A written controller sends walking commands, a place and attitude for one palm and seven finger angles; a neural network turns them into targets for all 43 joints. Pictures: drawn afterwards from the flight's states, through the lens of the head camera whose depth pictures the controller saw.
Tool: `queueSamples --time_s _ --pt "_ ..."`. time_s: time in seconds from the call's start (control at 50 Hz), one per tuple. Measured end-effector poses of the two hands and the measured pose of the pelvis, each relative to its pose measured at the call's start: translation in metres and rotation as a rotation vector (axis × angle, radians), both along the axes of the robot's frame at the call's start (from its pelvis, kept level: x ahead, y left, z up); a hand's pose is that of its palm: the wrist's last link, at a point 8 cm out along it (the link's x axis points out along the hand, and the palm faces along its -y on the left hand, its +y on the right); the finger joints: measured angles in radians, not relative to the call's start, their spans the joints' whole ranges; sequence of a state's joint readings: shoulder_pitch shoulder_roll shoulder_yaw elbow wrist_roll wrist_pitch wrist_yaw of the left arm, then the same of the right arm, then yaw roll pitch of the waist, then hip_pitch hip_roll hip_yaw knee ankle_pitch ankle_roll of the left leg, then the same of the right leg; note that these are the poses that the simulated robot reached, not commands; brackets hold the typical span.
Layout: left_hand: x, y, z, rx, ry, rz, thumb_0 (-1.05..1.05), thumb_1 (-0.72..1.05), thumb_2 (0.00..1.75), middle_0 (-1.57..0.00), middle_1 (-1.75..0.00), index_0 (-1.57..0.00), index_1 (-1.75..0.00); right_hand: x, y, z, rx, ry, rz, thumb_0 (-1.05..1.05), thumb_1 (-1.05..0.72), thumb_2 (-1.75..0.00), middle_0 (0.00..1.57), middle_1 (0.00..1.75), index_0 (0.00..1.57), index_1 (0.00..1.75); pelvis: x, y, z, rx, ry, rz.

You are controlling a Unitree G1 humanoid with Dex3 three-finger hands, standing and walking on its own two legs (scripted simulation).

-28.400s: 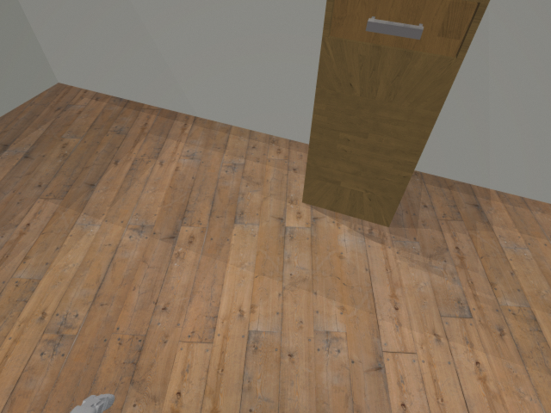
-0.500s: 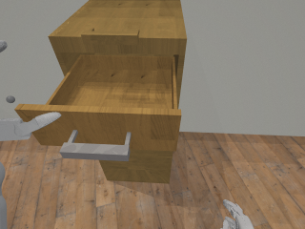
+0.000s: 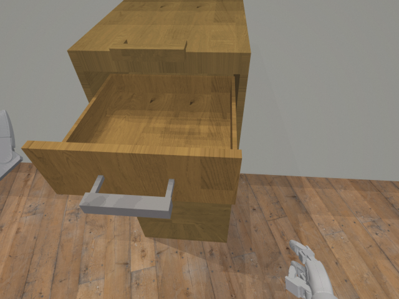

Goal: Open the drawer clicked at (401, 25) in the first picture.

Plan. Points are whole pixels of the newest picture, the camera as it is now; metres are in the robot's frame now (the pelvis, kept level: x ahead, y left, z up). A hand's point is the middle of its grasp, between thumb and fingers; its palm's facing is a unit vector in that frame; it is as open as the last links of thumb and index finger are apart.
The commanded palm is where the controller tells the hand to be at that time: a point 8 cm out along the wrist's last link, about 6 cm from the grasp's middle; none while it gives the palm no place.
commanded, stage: draw the hand back to the body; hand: left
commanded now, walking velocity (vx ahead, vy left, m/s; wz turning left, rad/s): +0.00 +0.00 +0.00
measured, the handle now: (131, 193) +0.26 +0.17 +0.11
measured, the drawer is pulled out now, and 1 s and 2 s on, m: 0.27 0.27 0.27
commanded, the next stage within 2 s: step back with the hand held close in 0.12 s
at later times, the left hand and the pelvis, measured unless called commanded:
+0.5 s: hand (29, 165) +0.18 +0.22 +0.28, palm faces +0.46 -0.74 -0.49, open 7.4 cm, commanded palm +0.10 +0.28 +0.30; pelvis -0.03 +0.00 +0.00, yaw -1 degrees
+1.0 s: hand out of the picture +0.05 +0.23 +0.29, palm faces +0.59 -0.75 -0.30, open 7.4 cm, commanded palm -0.02 +0.28 +0.30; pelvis -0.14 +0.00 -0.02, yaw +2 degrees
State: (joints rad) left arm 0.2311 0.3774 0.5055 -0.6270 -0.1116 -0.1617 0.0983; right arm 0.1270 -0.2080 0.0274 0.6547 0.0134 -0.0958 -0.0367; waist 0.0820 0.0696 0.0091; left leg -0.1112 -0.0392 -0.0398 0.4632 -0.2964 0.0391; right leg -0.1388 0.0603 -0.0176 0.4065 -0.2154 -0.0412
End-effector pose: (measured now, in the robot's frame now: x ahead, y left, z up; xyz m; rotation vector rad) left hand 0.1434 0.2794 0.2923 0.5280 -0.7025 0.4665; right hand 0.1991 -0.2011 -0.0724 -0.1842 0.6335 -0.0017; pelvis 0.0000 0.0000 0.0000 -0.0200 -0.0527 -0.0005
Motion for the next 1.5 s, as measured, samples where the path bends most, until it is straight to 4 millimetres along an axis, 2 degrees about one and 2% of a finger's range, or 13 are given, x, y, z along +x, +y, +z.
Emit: queueSamples --time_s 0.14,0.3,0.42,0.5,0.68,0.8,0.9,0.98,1.08,1.18,1.26,1.4,1.5 --pt "-0.008 -0.016 0.006 0.044 -0.018 -0.046 0.01 0.84 0.87 -0.22 -0.33 -0.21 -0.33 -0.005 -0.003 0.001 -0.006 -0.004 -0.003 0.02 -0.90 -0.90 0.20 0.30 0.21 0.30 0.001 -0.002 -0.001 -0.001 -0.008 -0.001" --pt "-0.009 -0.006 0.020 0.107 -0.063 0.010 0.00 0.87 0.89 -0.22 -0.31 -0.21 -0.31 -0.021 -0.012 -0.003 0.001 0.027 -0.030 0.02 -0.90 -0.90 0.20 0.30 0.20 0.30 -0.007 -0.006 -0.001 -0.004 0.010 0.004" --pt "0.002 -0.011 0.006 0.142 -0.001 -0.041 0.00 0.88 0.89 -0.21 -0.30 -0.21 -0.30 -0.047 -0.033 -0.005 -0.041 0.075 -0.096 0.02 -0.90 -0.90 0.20 0.30 0.21 0.30 -0.021 -0.002 -0.002 -0.009 0.063 -0.003" --pt "-0.003 -0.019 -0.004 0.206 0.067 -0.102 0.01 0.88 0.89 -0.21 -0.30 -0.21 -0.30 -0.071 -0.045 -0.005 -0.075 0.105 -0.159 0.02 -0.91 -0.90 0.20 0.30 0.20 0.30 -0.031 0.004 -0.003 -0.002 0.086 -0.014" --pt "-0.056 -0.019 0.019 0.374 -0.071 -0.079 0.01 0.88 0.89 -0.22 -0.30 -0.22 -0.30 -0.118 -0.045 -0.011 -0.130 0.126 -0.190 0.02 -0.91 -0.90 0.20 0.30 0.20 0.30 -0.059 0.009 -0.011 0.011 0.078 -0.015" --pt "-0.087 -0.004 0.021 0.259 -0.185 0.038 0.00 0.88 0.89 -0.22 -0.30 -0.22 -0.30 -0.144 -0.037 -0.026 -0.094 0.092 -0.177 0.02 -0.90 -0.90 0.20 0.30 0.20 0.30 -0.085 0.003 -0.020 0.019 0.047 -0.015" --pt "-0.104 -0.006 0.002 0.121 -0.171 0.036 0.00 0.88 0.89 -0.21 -0.30 -0.21 -0.30 -0.173 -0.037 -0.036 -0.048 0.111 -0.165 0.02 -0.90 -0.90 0.20 0.30 0.21 0.30 -0.113 -0.004 -0.025 0.010 0.019 0.007" --pt "-0.128 -0.010 -0.004 0.108 -0.151 -0.021 0.00 0.88 0.89 -0.21 -0.30 -0.21 -0.30 -0.198 -0.040 -0.024 -0.084 0.143 -0.162 0.02 -0.90 -0.90 0.20 0.30 0.21 0.30 -0.134 -0.004 -0.019 0.026 0.022 0.027" --pt "-0.173 0.000 0.000 0.213 -0.203 -0.030 0.00 0.88 0.89 -0.22 -0.30 -0.21 -0.30 -0.219 -0.043 -0.010 -0.185 0.123 -0.136 0.02 -0.90 -0.90 0.20 0.30 0.21 0.30 -0.166 0.006 -0.021 0.009 0.057 0.053" --pt "-0.213 0.017 0.020 0.246 -0.276 0.039 0.00 0.88 0.89 -0.22 -0.30 -0.21 -0.30 -0.242 -0.029 -0.005 -0.170 0.116 -0.109 0.02 -0.91 -0.90 0.20 0.30 0.20 0.30 -0.194 0.011 -0.012 -0.034 0.059 0.054" --pt "-0.230 0.022 0.026 0.197 -0.291 0.056 0.00 0.88 0.90 -0.21 -0.30 -0.21 -0.30 -0.259 -0.014 -0.004 -0.093 0.097 -0.091 0.02 -0.90 -0.90 0.20 0.30 0.20 0.30 -0.215 0.008 -0.007 -0.040 0.062 0.023" --pt "-0.234 -0.009 0.004 0.100 -0.182 -0.064 0.00 0.89 0.90 -0.21 -0.30 -0.20 -0.30 -0.293 -0.011 -0.009 -0.027 0.052 -0.077 0.01 -0.90 -0.90 0.20 0.30 0.21 0.30 -0.257 -0.005 -0.014 -0.017 0.055 -0.003" --pt "-0.262 -0.028 0.012 0.202 -0.196 -0.145 0.01 0.88 0.89 -0.21 -0.30 -0.21 -0.30 -0.327 -0.028 -0.005 -0.085 0.101 -0.141 0.01 -0.90 -0.89 0.20 0.30 0.21 0.30 -0.263 -0.003 -0.011 -0.013 0.058 -0.006"
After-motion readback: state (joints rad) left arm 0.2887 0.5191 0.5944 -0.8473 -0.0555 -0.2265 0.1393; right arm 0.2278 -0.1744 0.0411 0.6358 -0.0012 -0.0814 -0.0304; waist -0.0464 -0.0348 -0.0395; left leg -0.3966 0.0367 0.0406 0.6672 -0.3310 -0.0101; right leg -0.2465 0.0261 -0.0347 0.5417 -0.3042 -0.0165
